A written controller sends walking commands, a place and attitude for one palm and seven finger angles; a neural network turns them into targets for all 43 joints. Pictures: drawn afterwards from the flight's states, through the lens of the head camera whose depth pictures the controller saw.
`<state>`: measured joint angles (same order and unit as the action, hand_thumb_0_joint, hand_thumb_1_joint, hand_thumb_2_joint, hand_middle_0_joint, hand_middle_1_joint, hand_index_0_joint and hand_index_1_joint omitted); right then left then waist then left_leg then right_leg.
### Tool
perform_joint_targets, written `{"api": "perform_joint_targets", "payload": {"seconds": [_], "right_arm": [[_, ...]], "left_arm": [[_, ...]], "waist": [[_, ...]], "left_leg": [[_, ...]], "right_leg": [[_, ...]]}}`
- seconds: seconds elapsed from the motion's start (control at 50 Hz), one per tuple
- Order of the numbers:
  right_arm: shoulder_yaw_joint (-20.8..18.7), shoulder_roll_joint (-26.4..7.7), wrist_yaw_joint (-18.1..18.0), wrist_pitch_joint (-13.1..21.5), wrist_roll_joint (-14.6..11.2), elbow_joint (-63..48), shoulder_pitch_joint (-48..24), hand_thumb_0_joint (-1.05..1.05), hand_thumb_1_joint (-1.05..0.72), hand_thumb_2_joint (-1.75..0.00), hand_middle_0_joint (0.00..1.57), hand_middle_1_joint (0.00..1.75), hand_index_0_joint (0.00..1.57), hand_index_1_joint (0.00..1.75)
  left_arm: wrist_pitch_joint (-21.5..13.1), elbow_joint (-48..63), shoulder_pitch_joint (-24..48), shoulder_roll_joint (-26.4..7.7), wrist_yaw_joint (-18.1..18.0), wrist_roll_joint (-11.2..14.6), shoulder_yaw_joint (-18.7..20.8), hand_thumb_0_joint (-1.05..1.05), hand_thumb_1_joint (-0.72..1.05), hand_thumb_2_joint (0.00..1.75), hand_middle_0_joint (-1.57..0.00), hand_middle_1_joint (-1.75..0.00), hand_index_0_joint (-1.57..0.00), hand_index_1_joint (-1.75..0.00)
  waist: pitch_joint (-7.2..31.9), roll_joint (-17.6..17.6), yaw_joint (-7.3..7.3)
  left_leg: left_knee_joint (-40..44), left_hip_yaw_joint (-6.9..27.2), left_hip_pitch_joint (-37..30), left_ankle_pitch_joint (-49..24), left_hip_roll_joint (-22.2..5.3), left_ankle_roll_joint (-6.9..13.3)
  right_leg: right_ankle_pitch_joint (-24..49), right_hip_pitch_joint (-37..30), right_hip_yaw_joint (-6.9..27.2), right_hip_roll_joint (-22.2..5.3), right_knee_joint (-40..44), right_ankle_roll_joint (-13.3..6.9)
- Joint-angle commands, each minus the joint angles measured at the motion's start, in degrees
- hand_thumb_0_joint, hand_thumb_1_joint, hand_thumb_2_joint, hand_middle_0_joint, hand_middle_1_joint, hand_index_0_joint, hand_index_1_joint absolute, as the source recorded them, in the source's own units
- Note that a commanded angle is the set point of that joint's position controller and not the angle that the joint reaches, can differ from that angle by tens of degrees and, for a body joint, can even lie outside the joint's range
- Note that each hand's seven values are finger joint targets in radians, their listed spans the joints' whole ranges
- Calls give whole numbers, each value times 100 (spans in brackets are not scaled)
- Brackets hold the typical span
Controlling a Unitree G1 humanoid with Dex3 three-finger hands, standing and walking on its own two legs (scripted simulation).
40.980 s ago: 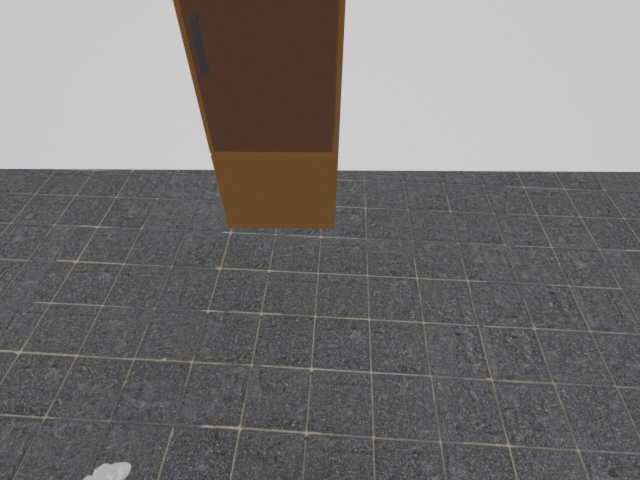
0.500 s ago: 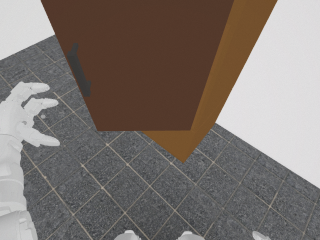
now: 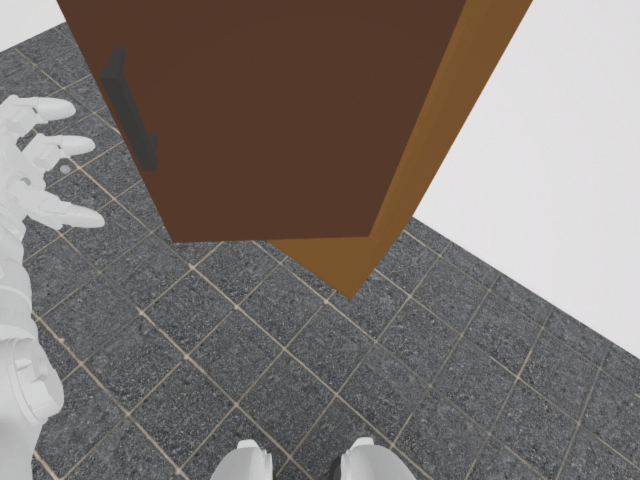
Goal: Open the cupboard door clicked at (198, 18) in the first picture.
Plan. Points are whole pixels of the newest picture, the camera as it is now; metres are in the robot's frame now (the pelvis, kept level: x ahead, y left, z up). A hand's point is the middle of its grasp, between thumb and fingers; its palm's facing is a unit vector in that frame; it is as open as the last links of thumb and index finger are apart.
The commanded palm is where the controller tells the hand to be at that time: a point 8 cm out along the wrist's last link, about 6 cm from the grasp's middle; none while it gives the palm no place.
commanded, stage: move the hooked fingers beside the handle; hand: left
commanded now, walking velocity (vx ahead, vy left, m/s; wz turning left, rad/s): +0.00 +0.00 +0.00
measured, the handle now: (135, 114) +0.55 +0.23 +0.08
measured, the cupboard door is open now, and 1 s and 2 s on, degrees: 41 41 41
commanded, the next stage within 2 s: slide the fingers in behind the handle in 1.16 s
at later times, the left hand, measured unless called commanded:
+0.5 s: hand (83, 130) +0.51 +0.28 +0.09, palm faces +0.04 -1.00 -0.01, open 14.0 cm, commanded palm +0.48 +0.32 +0.08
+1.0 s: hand (88, 140) +0.49 +0.27 +0.09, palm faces +0.05 -1.00 -0.01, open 14.0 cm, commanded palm +0.48 +0.32 +0.08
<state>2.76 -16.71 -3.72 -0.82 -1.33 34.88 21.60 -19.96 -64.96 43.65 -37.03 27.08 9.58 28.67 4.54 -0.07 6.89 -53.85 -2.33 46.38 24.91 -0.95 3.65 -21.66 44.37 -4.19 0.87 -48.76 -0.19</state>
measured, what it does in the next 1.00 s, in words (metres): stands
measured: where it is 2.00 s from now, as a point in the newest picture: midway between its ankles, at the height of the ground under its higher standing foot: outside the picture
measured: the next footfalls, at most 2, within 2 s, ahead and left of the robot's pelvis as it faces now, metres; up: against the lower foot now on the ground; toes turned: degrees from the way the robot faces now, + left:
none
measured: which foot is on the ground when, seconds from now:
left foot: down 0.00-1.00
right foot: down 0.00-1.00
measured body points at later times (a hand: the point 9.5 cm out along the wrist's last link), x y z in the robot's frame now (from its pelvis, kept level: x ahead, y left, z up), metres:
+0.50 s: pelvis +0.01 +0.00 -0.01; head +0.15 +0.03 +0.42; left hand +0.50 +0.33 +0.09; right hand -0.01 -0.27 -0.10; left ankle +0.01 +0.07 -0.69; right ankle +0.01 -0.13 -0.69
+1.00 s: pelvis +0.01 -0.01 +0.00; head +0.13 +0.03 +0.43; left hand +0.49 +0.32 +0.09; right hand +0.02 -0.28 -0.10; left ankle +0.01 +0.07 -0.69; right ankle +0.01 -0.13 -0.69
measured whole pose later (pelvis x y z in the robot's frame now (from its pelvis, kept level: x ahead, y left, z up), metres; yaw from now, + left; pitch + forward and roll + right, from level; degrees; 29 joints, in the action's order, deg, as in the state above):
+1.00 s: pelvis +0.01 -0.01 +0.00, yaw -1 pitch +20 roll -4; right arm 3.3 -16.7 -2.8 -5.5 -0.7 33.2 22.1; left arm -19.6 -69.3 50.3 -40.2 24.9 7.0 28.8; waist 4.9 -0.6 9.0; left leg -55.6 -1.8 49.6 26.1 -2.1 3.2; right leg -22.1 47.2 -4.5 2.1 -49.4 -0.7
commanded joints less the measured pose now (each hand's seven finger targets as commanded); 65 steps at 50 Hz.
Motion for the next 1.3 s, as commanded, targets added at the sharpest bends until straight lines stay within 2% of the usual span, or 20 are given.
{"api": "perform_joint_targets", "payload": {"seconds": [0.0,0.02,0.1,0.14,0.22,0.26,0.28,0.32,0.36,0.44,0.52,0.58,0.64,0.7,0.76,0.84,0.92,0.98,1.04,1.28], "right_arm": [[-432,-1120,-56,16,41,-297,866,0,-90,-90,20,30,20,30],[-428,-1167,-68,-21,39,-291,906,0,-90,-90,20,30,20,30],[-414,-1163,-62,-102,62,-258,996,0,-90,-90,20,30,20,30],[-429,-1188,-57,-145,81,-236,1061,0,-90,-90,20,30,20,30],[-412,-1206,-46,-215,114,-214,1178,0,-90,-90,20,30,20,30],[-374,-1175,-23,-263,106,-209,1184,0,-90,-90,20,30,20,30],[-385,-1213,-36,-279,111,-199,1214,0,-90,-90,20,30,20,30],[-358,-1221,-44,-301,127,-221,1274,0,-90,-90,20,30,20,30],[-386,-1226,-23,-311,159,-228,1328,0,-90,-90,20,30,20,30],[-413,-1166,51,-375,158,-327,1371,0,-90,-90,20,30,20,30],[-440,-1179,63,-413,129,-433,1310,0,-90,-90,20,30,20,30],[-425,-1147,62,-428,105,-431,1256,0,-90,-90,20,30,20,30],[-458,-1137,54,-426,121,-368,1249,0,-90,-90,20,30,20,30],[-431,-1101,54,-431,102,-304,1226,0,-90,-90,20,30,20,30],[-378,-1128,23,-441,69,-295,1156,0,-90,-90,20,30,20,30],[-382,-1118,9,-411,92,-358,1143,0,-90,-90,20,30,20,30],[-390,-1129,21,-392,93,-328,1128,0,-90,-90,20,30,20,30],[-348,-1146,3,-380,65,-376,1087,0,-90,-90,20,30,20,30],[-366,-1148,-20,-362,77,-438,1096,0,-90,-90,20,30,20,30],[-366,-1155,-2,-379,69,-342,1141,0,-90,-90,20,30,20,30]], "left_arm": [[-342,905,2274,-1860,23,183,241,0,-50,30,-30,-120,-30,-120],[-326,897,2404,-2066,23,144,332,0,-50,30,-30,-120,-30,-120],[-303,799,2746,-1964,-28,55,144,0,-50,30,-30,-120,-30,-120],[-345,929,2909,-2137,-52,8,227,0,-50,30,-30,-120,-30,-120],[-325,811,2965,-2366,-77,-62,360,0,-50,30,-30,-120,-30,-120],[-223,512,3097,-2110,-76,-110,102,0,-50,30,-30,-120,-30,-120],[-197,431,3174,-2312,-115,-149,222,0,-50,30,-30,-120,-30,-120],[-223,575,3429,-2417,-166,-227,199,0,-50,30,-30,-120,-30,-120],[-228,526,3214,-2570,-192,-224,390,0,-50,30,-30,-120,-30,-120],[-213,693,2674,-2328,-75,-146,342,0,-50,30,-30,-120,-30,-120],[-141,798,2479,-2527,-53,-88,553,0,-50,30,-30,-120,-30,-120],[-219,932,2719,-2385,-115,-114,404,0,-50,30,-30,-120,-30,-120],[-405,1258,2891,-2297,-157,-66,384,0,-50,30,-30,-120,-30,-120],[-381,1092,2859,-1866,-128,11,105,0,-50,30,-30,-120,-30,-120],[-173,563,2885,-1930,-158,-104,2,0,-50,30,-30,-120,-30,-120],[-301,876,2979,-2173,-239,-161,159,0,-50,30,-30,-120,-30,-120],[-351,756,2912,-2083,-237,-69,168,0,-50,30,-30,-120,-30,-120],[-212,441,2942,-2297,-222,-148,204,0,-50,30,-30,-120,-30,-120],[-304,705,2897,-2600,-189,-213,401,0,-50,30,-30,-120,-30,-120],[-282,756,2982,-2224,19,-20,159,0,-50,30,-30,-120,-30,-120]], "waist": [[2402,-843,22],[2446,-799,37],[2304,-940,159],[2657,-1147,149],[2779,-1200,164],[2430,-1061,298],[2337,-924,317],[2570,-1322,342],[2784,-1221,263],[3046,-1269,143],[2839,-1060,76],[2585,-1068,189],[2848,-1312,193],[2713,-1277,248],[2179,-1033,313],[2691,-1262,207],[2653,-1012,250],[2314,-697,309],[2711,-1052,175],[2536,-1104,261]], "left_leg": [[600,721,-2174,-2779,-143,-318],[609,723,-2109,-2746,-154,-318],[583,782,-2111,-2648,-159,-321],[533,789,-2311,-2793,-173,-349],[461,800,-2340,-3138,-201,-377],[449,778,-2105,-2821,-194,-328],[458,802,-1956,-2613,-196,-301],[432,808,-2201,-2866,-205,-338],[364,792,-2178,-2954,-199,-327],[326,754,-2436,-3701,-240,-370],[392,609,-2026,-3308,-195,-254],[434,609,-1965,-2922,-184,-237],[405,687,-2470,-3263,-222,-310],[397,710,-2510,-3267,-213,-303],[495,649,-1909,-2468,-159,-228],[416,665,-2170,-2840,-155,-282],[376,660,-2114,-2946,-174,-263],[407,542,-1413,-2226,-114,-156],[370,528,-1597,-2489,-105,-189],[419,613,-1776,-2302,-133,-194]], "right_leg": [[1383,-385,133,181,362,-153],[1384,-412,141,178,348,-134],[1225,-138,112,191,342,-151],[1269,-138,137,194,323,-139],[1418,-141,123,216,274,-136],[1305,3,106,220,313,-114],[1211,11,110,216,326,-111],[1278,98,120,224,290,-125],[1399,-72,128,225,276,-127],[1785,-246,108,264,254,-109],[1921,-572,167,282,296,-95],[1672,-402,152,284,331,-92],[1653,-272,150,302,345,-109],[1621,-172,132,300,357,-123],[1371,-181,153,262,416,-103],[1579,-315,175,248,315,-125],[1720,-380,179,263,307,-109],[1558,-613,261,234,363,-67],[1750,-742,276,228,276,-98],[1411,-393,201,273,366,-106]]}}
